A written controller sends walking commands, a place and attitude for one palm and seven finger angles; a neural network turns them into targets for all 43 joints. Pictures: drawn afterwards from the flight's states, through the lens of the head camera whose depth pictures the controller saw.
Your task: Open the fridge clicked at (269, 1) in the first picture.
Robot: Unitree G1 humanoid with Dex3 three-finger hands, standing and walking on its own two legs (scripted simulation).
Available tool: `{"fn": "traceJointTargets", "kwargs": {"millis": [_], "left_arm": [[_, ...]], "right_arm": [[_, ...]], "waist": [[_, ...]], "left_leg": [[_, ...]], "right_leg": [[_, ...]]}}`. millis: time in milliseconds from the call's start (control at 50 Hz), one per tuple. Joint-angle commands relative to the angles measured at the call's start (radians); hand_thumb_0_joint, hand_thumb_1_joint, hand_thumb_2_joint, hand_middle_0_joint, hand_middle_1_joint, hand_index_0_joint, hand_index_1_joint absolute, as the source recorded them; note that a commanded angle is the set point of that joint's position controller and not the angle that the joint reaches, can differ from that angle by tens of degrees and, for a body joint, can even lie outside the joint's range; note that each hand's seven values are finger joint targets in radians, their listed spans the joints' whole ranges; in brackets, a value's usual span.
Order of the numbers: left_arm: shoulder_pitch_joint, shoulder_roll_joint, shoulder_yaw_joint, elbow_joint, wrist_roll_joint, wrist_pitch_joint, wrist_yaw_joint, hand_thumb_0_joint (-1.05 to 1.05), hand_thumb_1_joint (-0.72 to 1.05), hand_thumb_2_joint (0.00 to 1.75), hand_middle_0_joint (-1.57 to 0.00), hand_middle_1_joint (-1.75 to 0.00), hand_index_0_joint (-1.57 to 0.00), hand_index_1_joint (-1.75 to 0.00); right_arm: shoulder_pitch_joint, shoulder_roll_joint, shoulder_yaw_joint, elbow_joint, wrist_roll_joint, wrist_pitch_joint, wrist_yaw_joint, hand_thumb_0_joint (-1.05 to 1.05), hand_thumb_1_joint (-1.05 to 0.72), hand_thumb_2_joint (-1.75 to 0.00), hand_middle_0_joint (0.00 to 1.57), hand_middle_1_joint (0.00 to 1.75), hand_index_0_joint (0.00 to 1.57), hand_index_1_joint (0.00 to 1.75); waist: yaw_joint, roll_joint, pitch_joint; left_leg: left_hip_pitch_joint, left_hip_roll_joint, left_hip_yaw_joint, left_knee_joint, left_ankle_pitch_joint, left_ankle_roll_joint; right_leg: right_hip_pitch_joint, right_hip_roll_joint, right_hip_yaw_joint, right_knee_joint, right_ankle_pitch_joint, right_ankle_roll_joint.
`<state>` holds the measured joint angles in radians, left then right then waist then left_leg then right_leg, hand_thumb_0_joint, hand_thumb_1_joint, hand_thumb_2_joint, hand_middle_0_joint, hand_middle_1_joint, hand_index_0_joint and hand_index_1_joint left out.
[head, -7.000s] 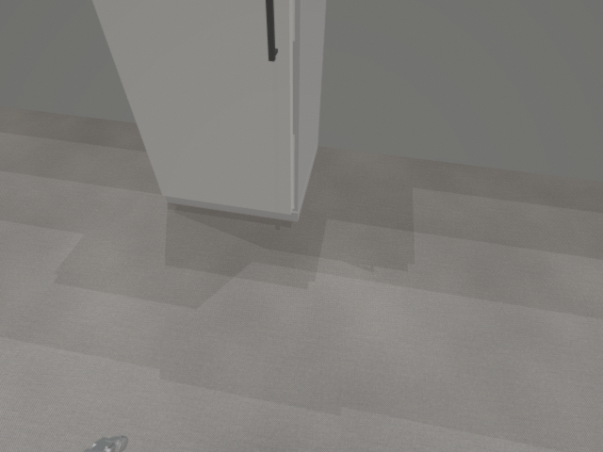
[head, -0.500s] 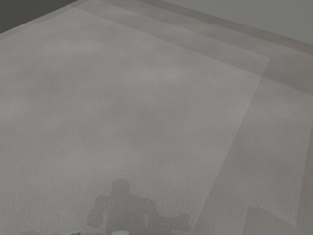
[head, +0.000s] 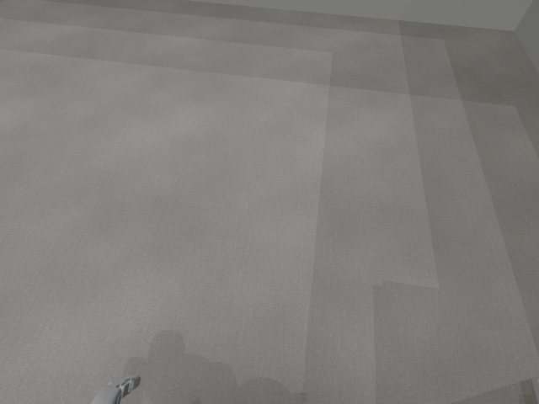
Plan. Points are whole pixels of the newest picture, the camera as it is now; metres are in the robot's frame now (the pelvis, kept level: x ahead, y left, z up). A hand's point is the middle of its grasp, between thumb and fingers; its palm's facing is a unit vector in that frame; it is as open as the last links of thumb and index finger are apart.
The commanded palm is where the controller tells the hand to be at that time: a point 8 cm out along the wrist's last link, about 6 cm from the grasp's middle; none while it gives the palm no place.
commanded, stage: turn to face it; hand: right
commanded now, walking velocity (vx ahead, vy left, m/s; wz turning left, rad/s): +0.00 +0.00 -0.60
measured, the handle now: out of the picture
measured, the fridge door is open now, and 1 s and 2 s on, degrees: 0 0 0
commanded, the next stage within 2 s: none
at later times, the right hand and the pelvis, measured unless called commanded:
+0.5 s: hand out of the picture +0.09 -0.20 -0.13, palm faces +0.26 +0.92 -0.30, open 7.4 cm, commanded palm none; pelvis +0.02 +0.03 +0.00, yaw -17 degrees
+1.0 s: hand out of the picture -0.09 -0.23 -0.17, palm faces +0.59 +0.76 -0.27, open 7.4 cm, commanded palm none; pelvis +0.00 -0.02 +0.00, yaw -35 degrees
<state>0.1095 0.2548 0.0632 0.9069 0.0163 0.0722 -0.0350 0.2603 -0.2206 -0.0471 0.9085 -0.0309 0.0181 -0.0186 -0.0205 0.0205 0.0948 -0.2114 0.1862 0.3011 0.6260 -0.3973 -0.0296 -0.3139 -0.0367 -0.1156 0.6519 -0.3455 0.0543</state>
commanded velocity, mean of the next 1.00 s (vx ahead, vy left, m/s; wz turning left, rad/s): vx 0.00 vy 0.00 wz -0.60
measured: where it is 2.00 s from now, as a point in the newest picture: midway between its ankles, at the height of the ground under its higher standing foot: outside the picture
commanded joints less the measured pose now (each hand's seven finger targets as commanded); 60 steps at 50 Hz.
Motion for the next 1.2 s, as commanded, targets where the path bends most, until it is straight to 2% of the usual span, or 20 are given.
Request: {"fn": "traceJointTargets", "kwargs": {"millis": [0, 20, 40, 140, 260, 360, 380, 400, 420, 440, 480, 520, 720, 800, 820, 840, 880, 920, 980, 1180], "left_arm": [[0.190, 0.289, 0.074, -0.057, 0.004, -0.056, 0.015, 0.00, 0.90, 0.90, -0.20, -0.30, -0.20, -0.30], [0.243, 0.277, 0.069, -0.022, -0.006, -0.053, 0.024, 0.00, 0.90, 0.90, -0.20, -0.30, -0.20, -0.30], [0.197, 0.258, 0.066, -0.031, -0.001, -0.054, 0.036, 0.00, 0.90, 0.90, -0.20, -0.30, -0.20, -0.30], [0.031, 0.185, 0.040, -0.084, 0.004, -0.062, 0.038, 0.00, 0.90, 0.90, -0.20, -0.30, -0.20, -0.30], [0.073, 0.192, 0.054, -0.071, 0.008, -0.055, 0.035, 0.00, 0.90, 0.90, -0.20, -0.30, -0.20, -0.30], [0.029, 0.185, 0.062, -0.089, 0.003, -0.046, 0.032, 0.00, 0.90, 0.90, -0.20, -0.30, -0.20, -0.30], [0.033, 0.155, 0.060, -0.094, -0.005, -0.047, 0.028, 0.00, 0.90, 0.90, -0.20, -0.30, -0.20, -0.30], [0.068, 0.073, 0.046, -0.116, -0.011, -0.049, 0.022, 0.00, 0.90, 0.90, -0.20, -0.30, -0.20, -0.30], [0.065, 0.088, 0.050, -0.123, 0.002, -0.044, 0.026, 0.00, 0.90, 0.90, -0.20, -0.30, -0.20, -0.30], [0.043, 0.105, 0.054, -0.110, 0.007, -0.032, 0.025, 0.00, 0.90, 0.90, -0.20, -0.30, -0.20, -0.30], [0.059, 0.099, 0.055, -0.078, 0.006, -0.020, 0.011, 0.00, 0.90, 0.90, -0.20, -0.30, -0.20, -0.30], [0.089, 0.083, 0.047, -0.056, 0.007, -0.014, 0.001, 0.00, 0.90, 0.90, -0.20, -0.30, -0.20, -0.30], [-0.042, 0.056, 0.014, -0.087, -0.005, -0.024, -0.002, 0.00, 0.90, 0.90, -0.20, -0.30, -0.20, -0.30], [0.071, 0.100, 0.023, -0.071, 0.000, -0.043, 0.003, 0.00, 0.90, 0.90, -0.20, -0.30, -0.20, -0.30], [0.144, 0.196, 0.047, -0.060, 0.005, -0.055, 0.007, 0.00, 0.90, 0.90, -0.20, -0.30, -0.20, -0.30], [0.208, 0.300, 0.071, -0.052, 0.002, -0.056, 0.013, 0.00, 0.90, 0.90, -0.20, -0.30, -0.20, -0.30], [0.213, 0.268, 0.064, -0.035, 0.000, -0.055, 0.037, 0.00, 0.90, 0.90, -0.20, -0.30, -0.20, -0.30], [0.094, 0.197, 0.041, -0.066, 0.005, -0.058, 0.042, 0.00, 0.90, 0.90, -0.20, -0.30, -0.20, -0.30], [0.057, 0.178, 0.031, -0.081, 0.000, -0.066, 0.042, 0.00, 0.90, 0.90, -0.20, -0.30, -0.20, -0.30], [0.132, 0.184, 0.055, -0.062, 0.007, -0.056, 0.040, 0.00, 0.90, 0.90, -0.20, -0.30, -0.20, -0.30]], "right_arm": [[-0.027, -0.117, -0.040, -0.125, 0.024, -0.009, 0.009, 0.00, -0.90, -0.90, 0.20, 0.30, 0.20, 0.30], [-0.097, -0.135, -0.036, -0.142, 0.012, 0.008, -0.005, 0.00, -0.90, -0.90, 0.20, 0.30, 0.20, 0.30], [-0.125, -0.118, -0.041, -0.135, 0.019, 0.009, -0.008, 0.00, -0.90, -0.90, 0.20, 0.30, 0.20, 0.30], [-0.072, -0.121, -0.045, -0.091, 0.017, 0.015, 0.010, 0.00, -0.90, -0.90, 0.20, 0.30, 0.20, 0.30], [-0.131, -0.106, -0.036, -0.132, 0.020, 0.010, 0.005, 0.00, -0.90, -0.90, 0.20, 0.30, 0.20, 0.30], [-0.028, -0.116, -0.038, -0.123, 0.026, -0.012, -0.001, 0.00, -0.90, -0.90, 0.20, 0.30, 0.20, 0.30], [0.019, -0.160, -0.044, -0.116, 0.021, -0.025, -0.005, 0.00, -0.90, -0.90, 0.20, 0.30, 0.20, 0.30], [0.042, -0.261, -0.064, -0.114, 0.002, -0.037, -0.016, 0.00, -0.90, -0.90, 0.20, 0.30, 0.20, 0.30], [0.032, -0.283, -0.056, -0.124, 0.010, -0.029, -0.015, 0.00, -0.90, -0.90, 0.20, 0.30, 0.20, 0.30], [-0.001, -0.243, -0.059, -0.127, 0.012, -0.032, -0.018, 0.00, -0.90, -0.90, 0.20, 0.30, 0.20, 0.30], [-0.102, -0.178, -0.039, -0.145, 0.013, -0.026, -0.017, 0.00, -0.90, -0.90, 0.20, 0.30, 0.20, 0.30], [-0.110, -0.151, -0.028, -0.148, 0.009, -0.033, -0.015, 0.00, -0.90, -0.90, 0.20, 0.30, 0.20, 0.30], [0.021, -0.218, -0.052, -0.077, -0.001, -0.017, -0.013, 0.00, -0.90, -0.90, 0.20, 0.30, 0.20, 0.30], [-0.004, -0.222, -0.061, -0.070, 0.013, -0.004, -0.006, 0.00, -0.90, -0.90, 0.20, 0.30, 0.20, 0.30], [0.001, -0.185, -0.060, -0.087, 0.020, 0.001, 0.000, 0.00, -0.90, -0.90, 0.20, 0.30, 0.20, 0.30], [-0.031, -0.114, -0.035, -0.138, 0.023, 0.002, 0.007, 0.00, -0.90, -0.90, 0.20, 0.30, 0.20, 0.30], [-0.133, -0.124, -0.036, -0.143, 0.017, 0.014, -0.007, 0.00, -0.90, -0.90, 0.20, 0.30, 0.20, 0.30], [-0.123, -0.133, -0.045, -0.107, 0.015, 0.012, 0.006, 0.00, -0.90, -0.90, 0.20, 0.30, 0.20, 0.30], [-0.066, -0.138, -0.046, -0.078, 0.014, 0.014, 0.011, 0.00, -0.90, -0.90, 0.20, 0.30, 0.20, 0.30], [-0.168, -0.117, -0.034, -0.143, 0.020, 0.006, -0.001, 0.00, -0.90, -0.90, 0.20, 0.30, 0.20, 0.30]], "waist": [[0.110, -0.349, -0.250], [0.129, -0.262, -0.267], [0.115, -0.270, -0.221], [0.033, -0.152, -0.132], [0.057, -0.169, -0.150], [0.001, -0.168, -0.180], [-0.021, -0.074, -0.189], [-0.023, 0.230, -0.205], [-0.019, 0.238, -0.196], [-0.018, 0.268, -0.152], [0.038, 0.135, -0.071], [0.048, 0.150, -0.082], [-0.029, 0.204, -0.113], [0.036, 0.123, -0.169], [0.079, -0.099, -0.218], [0.108, -0.372, -0.225], [0.116, -0.257, -0.212], [0.066, -0.181, -0.115], [0.034, -0.155, -0.134], [0.069, -0.158, -0.147]], "left_leg": [[-0.383, -0.035, -0.103, 0.454, -0.247, -0.073], [-0.397, -0.035, -0.232, 0.532, -0.283, -0.062], [-0.422, -0.033, -0.258, 0.567, -0.228, -0.065], [-0.312, -0.066, -0.275, 0.483, -0.023, -0.074], [-0.263, -0.117, -0.279, 0.264, -0.043, -0.074], [0.008, -0.163, -0.248, -0.114, 0.139, -0.057], [0.139, -0.096, -0.308, -0.255, 0.235, -0.043], [0.281, 0.196, -0.592, -0.334, 0.369, 0.053], [0.192, 0.329, -0.639, -0.315, 0.481, 0.151], [0.091, 0.292, -0.623, -0.327, 0.443, 0.168], [0.018, 0.186, -0.454, -0.308, 0.395, 0.143], [0.050, 0.127, -0.320, -0.284, 0.469, 0.116], [0.147, 0.186, -0.202, -0.205, 0.640, 0.142], [0.045, 0.168, -0.114, -0.003, 0.538, 0.057], [-0.153, 0.089, -0.081, 0.214, 0.309, -0.008], [-0.396, -0.038, -0.111, 0.425, -0.297, -0.076], [-0.430, -0.039, -0.267, 0.560, -0.230, -0.061], [-0.392, -0.038, -0.285, 0.571, -0.069, -0.065], [-0.331, -0.057, -0.286, 0.519, 0.005, -0.072], [-0.300, -0.123, -0.308, 0.272, -0.043, -0.077]], "right_leg": [[0.456, -0.377, 0.473, -0.245, 0.877, -0.240], [0.410, -0.396, 0.451, -0.235, 0.860, -0.280], [0.350, -0.360, 0.433, -0.242, 0.752, -0.280], [0.157, -0.194, 0.295, -0.291, 0.541, -0.203], [0.179, -0.182, 0.393, -0.263, 0.534, -0.225], [0.052, -0.117, 0.424, -0.148, 0.524, -0.167], [-0.040, -0.064, 0.392, -0.061, 0.381, -0.116], [-0.255, 0.087, 0.210, 0.171, -0.031, -0.026], [-0.286, 0.090, 0.191, 0.367, -0.279, -0.009], [-0.276, 0.056, 0.223, 0.491, -0.252, -0.015], [-0.275, 0.021, 0.193, 0.600, -0.105, -0.001], [-0.265, 0.017, 0.150, 0.593, -0.031, 0.018], [-0.132, 0.006, 0.015, 0.157, -0.096, 0.013], [0.127, 0.014, -0.008, -0.177, 0.139, -0.022], [0.315, -0.135, 0.208, -0.250, 0.352, -0.094], [0.397, -0.382, 0.516, -0.278, 0.767, -0.238], [0.310, -0.354, 0.491, -0.271, 0.602, -0.275], [0.181, -0.244, 0.383, -0.298, 0.509, -0.222], [0.170, -0.186, 0.323, -0.308, 0.524, -0.201], [0.222, -0.176, 0.481, -0.273, 0.540, -0.239]]}}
